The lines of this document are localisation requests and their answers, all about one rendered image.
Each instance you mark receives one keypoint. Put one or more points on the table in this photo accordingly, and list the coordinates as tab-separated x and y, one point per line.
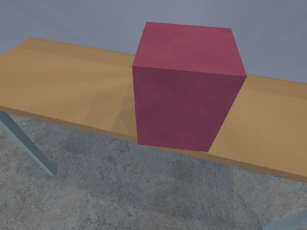
91	89

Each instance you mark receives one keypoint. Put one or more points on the carton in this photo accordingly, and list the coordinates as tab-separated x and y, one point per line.
185	80

